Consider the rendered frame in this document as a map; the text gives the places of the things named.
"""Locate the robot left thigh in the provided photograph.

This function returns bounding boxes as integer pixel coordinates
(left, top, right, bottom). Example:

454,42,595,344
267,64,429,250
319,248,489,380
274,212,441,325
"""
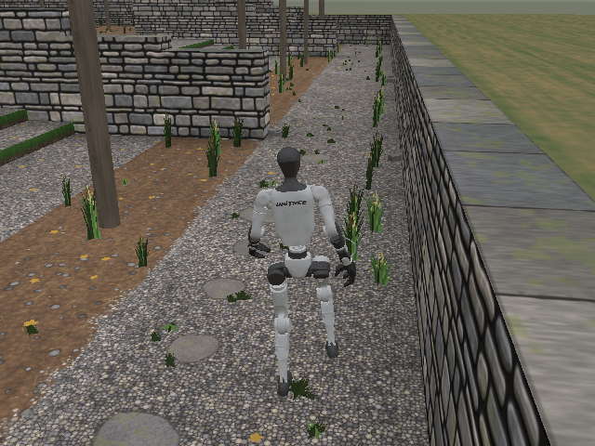
267,262,291,335

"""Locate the robot right hand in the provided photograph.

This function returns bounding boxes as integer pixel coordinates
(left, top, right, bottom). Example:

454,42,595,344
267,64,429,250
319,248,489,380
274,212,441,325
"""
335,260,356,287

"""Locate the right robot upper arm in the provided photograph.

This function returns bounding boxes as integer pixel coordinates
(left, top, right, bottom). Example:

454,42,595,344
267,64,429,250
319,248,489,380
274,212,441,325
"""
311,185,338,238

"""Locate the robot right forearm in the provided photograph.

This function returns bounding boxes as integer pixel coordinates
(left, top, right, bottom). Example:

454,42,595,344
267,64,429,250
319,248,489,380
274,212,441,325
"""
330,222,352,266

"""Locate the left robot upper arm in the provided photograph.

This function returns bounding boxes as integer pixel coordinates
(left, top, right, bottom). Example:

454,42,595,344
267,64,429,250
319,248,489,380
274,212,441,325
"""
250,189,273,239

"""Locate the robot left hand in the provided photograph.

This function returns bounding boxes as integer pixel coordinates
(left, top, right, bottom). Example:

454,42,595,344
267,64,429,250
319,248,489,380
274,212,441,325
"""
248,243,271,258

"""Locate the robot left forearm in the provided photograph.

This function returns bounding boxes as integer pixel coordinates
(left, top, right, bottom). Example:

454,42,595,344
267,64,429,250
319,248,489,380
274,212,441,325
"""
248,225,260,250

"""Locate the humanoid robot torso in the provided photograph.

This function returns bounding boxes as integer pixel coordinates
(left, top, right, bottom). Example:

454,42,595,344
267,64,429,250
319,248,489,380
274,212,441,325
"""
271,181,314,279

